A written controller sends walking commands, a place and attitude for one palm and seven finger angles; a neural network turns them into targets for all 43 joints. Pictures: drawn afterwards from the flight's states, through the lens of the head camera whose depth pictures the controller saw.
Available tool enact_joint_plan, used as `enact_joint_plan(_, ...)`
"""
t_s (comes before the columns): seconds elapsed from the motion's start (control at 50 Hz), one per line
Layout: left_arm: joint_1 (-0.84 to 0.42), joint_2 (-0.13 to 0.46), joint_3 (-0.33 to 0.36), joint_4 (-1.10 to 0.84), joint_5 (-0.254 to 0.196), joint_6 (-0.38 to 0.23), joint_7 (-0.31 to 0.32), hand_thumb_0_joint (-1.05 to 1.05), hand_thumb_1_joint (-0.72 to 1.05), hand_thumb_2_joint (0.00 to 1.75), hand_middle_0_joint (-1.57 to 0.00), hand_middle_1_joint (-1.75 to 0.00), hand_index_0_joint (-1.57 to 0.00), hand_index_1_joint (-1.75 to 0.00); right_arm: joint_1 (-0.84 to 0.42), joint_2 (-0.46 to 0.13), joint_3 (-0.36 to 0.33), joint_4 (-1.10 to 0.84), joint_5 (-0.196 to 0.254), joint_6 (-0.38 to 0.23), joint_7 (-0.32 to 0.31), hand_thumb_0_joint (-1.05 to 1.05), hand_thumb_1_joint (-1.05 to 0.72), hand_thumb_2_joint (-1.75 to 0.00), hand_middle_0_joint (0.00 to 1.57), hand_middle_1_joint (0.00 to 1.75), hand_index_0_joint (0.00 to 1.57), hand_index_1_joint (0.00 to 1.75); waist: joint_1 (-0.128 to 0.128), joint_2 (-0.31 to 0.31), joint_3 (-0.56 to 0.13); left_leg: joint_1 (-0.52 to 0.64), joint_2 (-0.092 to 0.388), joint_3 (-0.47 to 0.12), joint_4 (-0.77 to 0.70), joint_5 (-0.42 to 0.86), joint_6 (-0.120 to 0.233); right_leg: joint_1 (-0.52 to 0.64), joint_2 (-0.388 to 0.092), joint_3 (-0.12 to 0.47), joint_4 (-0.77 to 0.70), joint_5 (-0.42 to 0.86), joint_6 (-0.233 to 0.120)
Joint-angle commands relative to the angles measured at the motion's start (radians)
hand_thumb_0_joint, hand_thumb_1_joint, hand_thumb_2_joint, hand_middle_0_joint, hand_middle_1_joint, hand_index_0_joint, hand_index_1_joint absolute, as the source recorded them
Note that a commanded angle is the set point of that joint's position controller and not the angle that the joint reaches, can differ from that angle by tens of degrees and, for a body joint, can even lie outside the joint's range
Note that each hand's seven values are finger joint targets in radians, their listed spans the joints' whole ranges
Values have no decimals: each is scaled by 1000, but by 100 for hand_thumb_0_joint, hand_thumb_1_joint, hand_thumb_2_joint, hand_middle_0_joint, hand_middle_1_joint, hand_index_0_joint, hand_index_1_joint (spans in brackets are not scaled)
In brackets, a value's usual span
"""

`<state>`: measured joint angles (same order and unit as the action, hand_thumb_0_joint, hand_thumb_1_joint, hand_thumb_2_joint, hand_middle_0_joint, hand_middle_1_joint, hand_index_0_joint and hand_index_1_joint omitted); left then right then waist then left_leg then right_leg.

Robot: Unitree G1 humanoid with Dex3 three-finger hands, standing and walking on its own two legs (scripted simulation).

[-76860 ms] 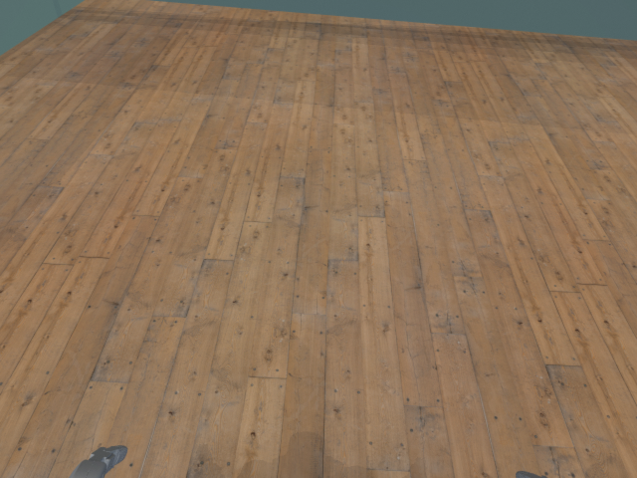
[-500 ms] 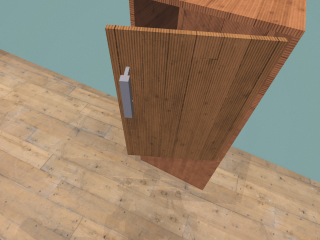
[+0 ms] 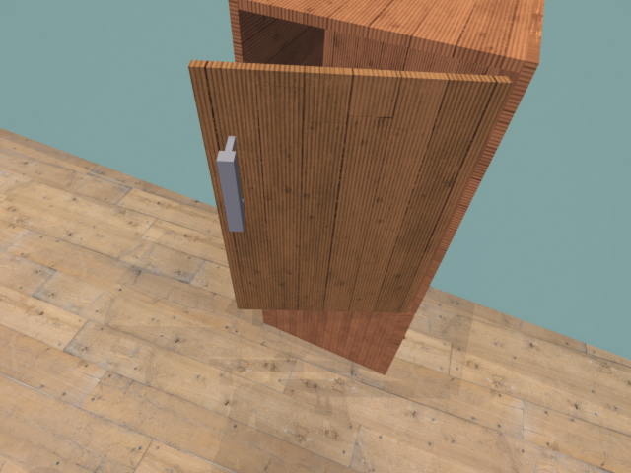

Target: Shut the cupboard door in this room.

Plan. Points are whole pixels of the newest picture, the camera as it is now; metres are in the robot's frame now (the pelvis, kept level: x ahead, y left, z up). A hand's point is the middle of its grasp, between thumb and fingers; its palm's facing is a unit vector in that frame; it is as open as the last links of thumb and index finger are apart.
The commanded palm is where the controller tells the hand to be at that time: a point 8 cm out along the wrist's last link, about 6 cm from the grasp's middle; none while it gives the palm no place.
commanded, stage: come to a stop and stand still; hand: left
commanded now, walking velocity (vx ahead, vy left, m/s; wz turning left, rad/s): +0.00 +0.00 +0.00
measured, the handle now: (234, 185) +0.50 +0.15 +0.08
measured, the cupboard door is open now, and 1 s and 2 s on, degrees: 24 24 24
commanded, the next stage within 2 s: look again from close up in 0.02 s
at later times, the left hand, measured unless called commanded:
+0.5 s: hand out of the picture -0.02 +0.21 -0.19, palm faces +0.03 -0.98 -0.20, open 7.3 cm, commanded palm none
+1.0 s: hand out of the picture -0.05 +0.17 -0.19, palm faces +0.04 -0.99 -0.15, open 7.3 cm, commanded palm none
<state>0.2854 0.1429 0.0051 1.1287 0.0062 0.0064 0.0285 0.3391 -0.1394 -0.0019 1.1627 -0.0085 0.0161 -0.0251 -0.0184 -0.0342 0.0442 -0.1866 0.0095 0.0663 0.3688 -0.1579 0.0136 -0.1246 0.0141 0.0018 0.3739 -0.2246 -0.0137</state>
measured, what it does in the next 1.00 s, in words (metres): stands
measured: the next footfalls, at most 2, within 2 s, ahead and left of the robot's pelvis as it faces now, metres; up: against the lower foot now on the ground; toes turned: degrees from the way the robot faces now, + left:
right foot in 1.54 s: +0.14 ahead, -0.20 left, +0.00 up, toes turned -4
left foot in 1.78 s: +0.14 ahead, +0.00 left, +0.00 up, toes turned +2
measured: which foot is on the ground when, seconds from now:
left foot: down 0.00-1.00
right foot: down 0.00-1.00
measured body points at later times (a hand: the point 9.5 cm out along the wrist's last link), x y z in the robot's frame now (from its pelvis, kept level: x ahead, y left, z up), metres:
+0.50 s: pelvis -0.02 +0.03 -0.01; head -0.03 +0.04 +0.44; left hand -0.02 +0.26 -0.17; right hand +0.02 -0.20 -0.16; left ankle +0.03 +0.11 -0.75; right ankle -0.01 -0.11 -0.75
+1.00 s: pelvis +0.00 +0.01 -0.01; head -0.01 +0.02 +0.44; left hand -0.05 +0.22 -0.18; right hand +0.01 -0.22 -0.16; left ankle +0.03 +0.11 -0.75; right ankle -0.01 -0.11 -0.75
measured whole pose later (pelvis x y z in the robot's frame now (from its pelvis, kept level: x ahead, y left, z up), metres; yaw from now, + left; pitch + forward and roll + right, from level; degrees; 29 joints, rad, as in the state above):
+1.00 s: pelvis +0.00 +0.01 -0.01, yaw +1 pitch +0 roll +0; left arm 0.41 0.17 0.01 1.06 0.03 0.01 0.01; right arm 0.29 -0.14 -0.02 1.07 -0.02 0.01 -0.02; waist 0.01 -0.04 -0.01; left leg -0.29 0.01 0.06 0.52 -0.23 0.03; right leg -0.22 0.00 -0.02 0.52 -0.29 -0.01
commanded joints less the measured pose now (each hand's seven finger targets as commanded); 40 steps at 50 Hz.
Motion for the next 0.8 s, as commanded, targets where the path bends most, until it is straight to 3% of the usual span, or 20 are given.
enact_joint_plan(0.0,56,80,12,-20,-1,-14,6,0,90,90,-20,-30,-20,-30,44,-88,-14,-34,-2,-24,-11,0,-90,-90,20,30,20,30,11,47,44,2,83,-111,-88,-72,1,-90,-103,107,-95,-33,-26)
enact_joint_plan(0.08,72,64,10,-13,-1,-17,9,0,90,90,-20,-30,-20,-30,60,-80,-14,-28,0,-31,-15,0,-90,-90,20,30,20,30,13,28,25,15,91,-113,-82,-20,5,-71,-102,99,-81,24,-24)
enact_joint_plan(0.1,126,93,-7,-4,24,-57,48,0,90,90,-20,-30,-20,-30,-69,-104,-3,-99,0,-61,2,0,-90,-90,20,30,20,30,53,104,44,-53,98,-69,158,141,-17,-87,-162,112,-38,378,-21)
enact_joint_plan(0.12,122,143,3,-20,15,-75,45,0,90,90,-20,-30,-20,-30,-45,-89,2,-135,3,-63,3,0,-90,-90,20,30,20,30,3,113,5,-31,67,-84,127,138,-19,-61,-194,117,7,649,-32)
enact_joint_plan(0.14,121,131,6,-46,11,-69,37,0,90,90,-20,-30,-20,-30,46,-51,-4,-120,-3,-70,-3,0,-90,-90,20,30,20,30,-7,122,-97,7,61,-86,91,108,-5,1,-183,101,76,586,-43)
enact_joint_plan(0.16,119,107,-3,-39,3,-65,37,0,90,90,-20,-30,-20,-30,64,-69,-5,-111,-4,-73,-9,0,-90,-90,20,30,20,30,-1,89,-169,24,87,-107,111,177,5,20,-158,87,84,451,-43)
enact_joint_plan(0.18,109,93,-6,-41,1,-62,35,0,90,90,-20,-30,-20,-30,61,-83,-7,-111,0,-68,-11,0,-90,-90,20,30,20,30,-3,35,-181,29,101,-121,107,188,13,15,-137,75,76,327,-38)
enact_joint_plan(0.24,90,77,-9,-62,8,-43,29,0,90,90,-20,-30,-20,-30,19,-98,-15,-135,-4,-55,-6,0,-90,-90,20,30,20,30,10,-1,-6,-68,98,-144,52,23,23,-102,-106,75,41,24,-32)
enact_joint_plan(0.3,89,87,-8,-82,14,-33,22,0,90,90,-20,-30,-20,-30,-4,-114,-24,-153,-7,-40,4,0,-90,-90,20,30,20,30,8,3,106,-141,81,-167,-14,-217,22,-208,-93,87,18,-177,-34)
enact_joint_plan(0.46,120,115,0,-118,20,-26,16,0,90,90,-20,-30,-20,-30,-39,-164,-36,-186,-8,-42,8,0,-90,-90,20,30,20,30,24,42,54,-172,99,-209,-88,-317,41,-153,-74,66,57,-118,-26)
enact_joint_plan(0.58,116,135,0,-120,18,-33,9,0,90,90,-20,-30,-20,-30,-54,-178,-36,-184,-5,-49,9,0,-90,-90,20,30,20,30,20,46,-4,-110,97,-196,-71,-243,39,-142,-91,74,27,-74,-26)
enact_joint_plan(0.66,118,141,-1,-114,18,-32,7,0,90,90,-20,-30,-20,-30,-61,-183,-34,-173,-2,-50,9,0,-90,-90,20,30,20,30,23,57,10,-118,97,-198,-81,-241,37,-132,-95,72,13,-59,-23)
enact_joint_plan(0.72,152,99,-11,-86,19,-24,4,0,90,90,-20,-30,-20,-30,-32,-150,-26,-149,-6,-42,8,0,-90,-90,20,30,20,30,18,52,5,-105,116,-211,-103,-334,39,-132,-74,37,29,-117,-13)
enact_joint_plan(0.78,169,97,-3,-87,28,-9,-5,0,90,90,-20,-30,-20,-30,-47,-188,-41,-150,-10,-29,5,0,-90,-90,20,30,20,30,22,97,48,-150,160,-257,-150,-485,58,-167,-44,-10,91,-174,-11)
